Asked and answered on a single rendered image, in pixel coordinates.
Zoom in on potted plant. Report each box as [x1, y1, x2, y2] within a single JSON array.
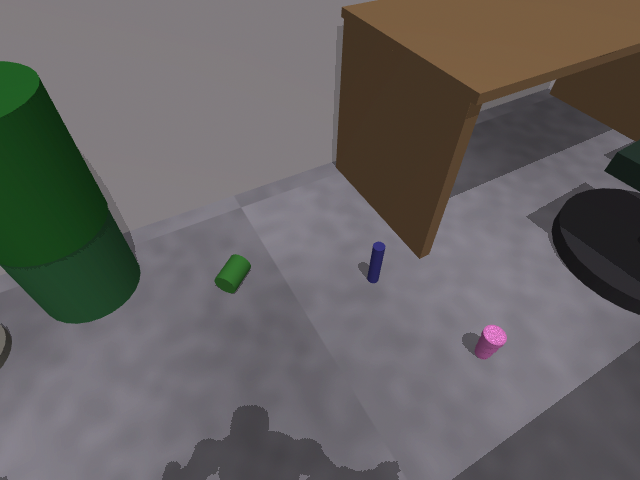
[[0, 61, 140, 324]]

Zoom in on office chair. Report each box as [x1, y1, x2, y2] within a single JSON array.
[[552, 140, 640, 315]]

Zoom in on desk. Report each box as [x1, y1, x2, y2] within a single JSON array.
[[336, 0, 640, 259]]

